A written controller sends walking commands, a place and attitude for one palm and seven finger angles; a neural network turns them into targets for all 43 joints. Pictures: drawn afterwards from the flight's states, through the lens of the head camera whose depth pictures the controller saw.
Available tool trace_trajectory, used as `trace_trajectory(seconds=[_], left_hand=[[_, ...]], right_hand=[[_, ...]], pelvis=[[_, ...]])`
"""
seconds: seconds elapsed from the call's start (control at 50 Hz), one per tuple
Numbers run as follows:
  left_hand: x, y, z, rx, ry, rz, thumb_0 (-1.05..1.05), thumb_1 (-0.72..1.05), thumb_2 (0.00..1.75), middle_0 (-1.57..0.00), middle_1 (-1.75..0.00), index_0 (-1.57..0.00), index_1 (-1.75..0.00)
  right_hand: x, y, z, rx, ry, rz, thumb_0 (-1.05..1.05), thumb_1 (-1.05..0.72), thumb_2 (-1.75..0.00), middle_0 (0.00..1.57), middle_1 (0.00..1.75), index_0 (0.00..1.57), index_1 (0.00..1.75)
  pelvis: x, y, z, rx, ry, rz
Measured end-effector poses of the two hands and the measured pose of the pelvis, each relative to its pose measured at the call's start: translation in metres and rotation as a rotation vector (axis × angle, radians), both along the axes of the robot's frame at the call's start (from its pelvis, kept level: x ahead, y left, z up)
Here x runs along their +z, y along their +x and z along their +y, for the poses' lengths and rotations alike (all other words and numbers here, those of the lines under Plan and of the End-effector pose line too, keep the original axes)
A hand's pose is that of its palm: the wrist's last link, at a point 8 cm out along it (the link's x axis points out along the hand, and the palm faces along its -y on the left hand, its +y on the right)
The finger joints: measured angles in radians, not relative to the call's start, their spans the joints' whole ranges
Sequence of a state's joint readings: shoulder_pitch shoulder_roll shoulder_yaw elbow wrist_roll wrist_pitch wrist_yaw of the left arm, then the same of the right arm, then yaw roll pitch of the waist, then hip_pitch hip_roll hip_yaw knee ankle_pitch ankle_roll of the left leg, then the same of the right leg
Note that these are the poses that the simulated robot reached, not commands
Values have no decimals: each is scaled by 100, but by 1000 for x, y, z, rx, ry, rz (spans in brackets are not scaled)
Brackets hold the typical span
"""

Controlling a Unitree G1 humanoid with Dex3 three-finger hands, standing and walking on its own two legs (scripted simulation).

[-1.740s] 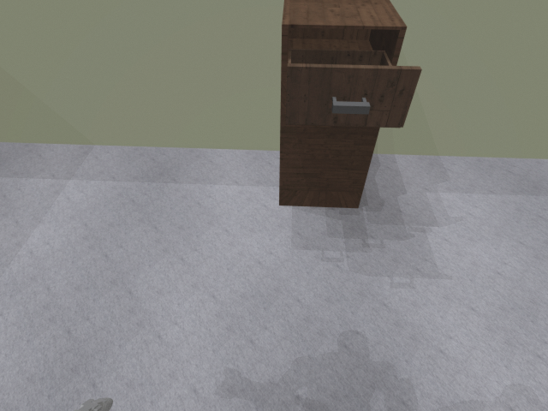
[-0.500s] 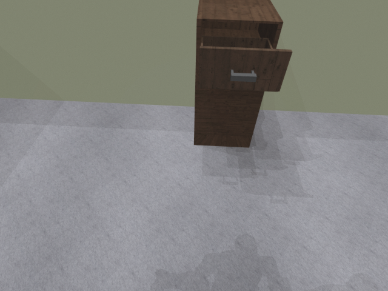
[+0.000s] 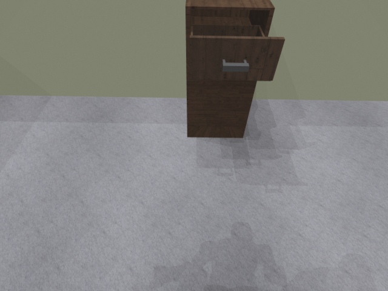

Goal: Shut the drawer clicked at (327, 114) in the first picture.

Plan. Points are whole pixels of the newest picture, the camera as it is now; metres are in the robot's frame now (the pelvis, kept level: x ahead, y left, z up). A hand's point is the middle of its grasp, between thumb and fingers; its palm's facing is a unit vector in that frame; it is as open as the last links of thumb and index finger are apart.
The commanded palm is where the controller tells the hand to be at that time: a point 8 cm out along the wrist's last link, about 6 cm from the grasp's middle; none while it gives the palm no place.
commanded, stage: walk to a spot facing it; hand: left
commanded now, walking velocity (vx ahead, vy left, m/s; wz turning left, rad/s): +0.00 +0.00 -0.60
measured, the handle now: (234, 64) +0.92 -0.09 +0.00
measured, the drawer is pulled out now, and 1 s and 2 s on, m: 0.30 0.30 0.30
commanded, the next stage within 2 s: none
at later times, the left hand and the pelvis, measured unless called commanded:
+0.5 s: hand out of the picture +0.05 +0.16 -0.16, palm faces -0.16 -0.96 -0.25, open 7.3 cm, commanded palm none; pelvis -0.01 -0.03 +0.00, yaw -14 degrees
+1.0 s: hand (121, 251) +0.24 +0.21 -0.18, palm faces -0.44 -0.88 -0.17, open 7.4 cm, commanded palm none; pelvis +0.10 +0.04 +0.01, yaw -32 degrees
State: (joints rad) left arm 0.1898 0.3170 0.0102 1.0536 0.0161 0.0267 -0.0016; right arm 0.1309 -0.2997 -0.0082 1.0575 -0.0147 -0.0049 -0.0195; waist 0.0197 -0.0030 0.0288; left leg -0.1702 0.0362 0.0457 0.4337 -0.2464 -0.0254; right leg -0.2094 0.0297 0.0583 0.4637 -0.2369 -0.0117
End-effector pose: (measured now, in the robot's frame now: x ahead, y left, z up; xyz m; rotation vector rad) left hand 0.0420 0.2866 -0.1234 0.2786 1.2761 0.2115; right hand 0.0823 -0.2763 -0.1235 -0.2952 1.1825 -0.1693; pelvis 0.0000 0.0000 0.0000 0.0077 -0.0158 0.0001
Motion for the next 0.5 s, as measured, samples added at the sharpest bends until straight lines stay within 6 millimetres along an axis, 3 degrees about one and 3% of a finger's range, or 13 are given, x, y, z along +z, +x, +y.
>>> trace_trajectory(seconds=[0.14,0.26,0.38,0.5], left_hand=[[-16,5,-27,-60,-43,30,0,91,90,-20,-30,-20,-30],[-20,7,-58,-97,-44,18,0,91,90,-20,-30,-20,-30],[-6,1,-77,-111,-59,39,0,91,90,-20,-30,-20,-30],[0,9,-77,-158,-72,46,0,91,90,-20,-30,-20,-30]], right_hand=[[-20,-31,8,-90,59,13,0,-91,-90,20,30,21,30],[-45,-56,-4,-171,107,43,0,-91,-90,20,30,21,30],[-26,-62,-12,-215,111,38,1,-91,-90,20,30,21,30],[-12,-61,-19,-260,85,-21,1,-91,-90,20,30,20,30]], pelvis=[[-12,-7,-8,-76,27,3],[-24,-10,-25,-126,20,-6],[-7,-14,-31,-182,33,21],[1,-11,-27,-248,25,46]])
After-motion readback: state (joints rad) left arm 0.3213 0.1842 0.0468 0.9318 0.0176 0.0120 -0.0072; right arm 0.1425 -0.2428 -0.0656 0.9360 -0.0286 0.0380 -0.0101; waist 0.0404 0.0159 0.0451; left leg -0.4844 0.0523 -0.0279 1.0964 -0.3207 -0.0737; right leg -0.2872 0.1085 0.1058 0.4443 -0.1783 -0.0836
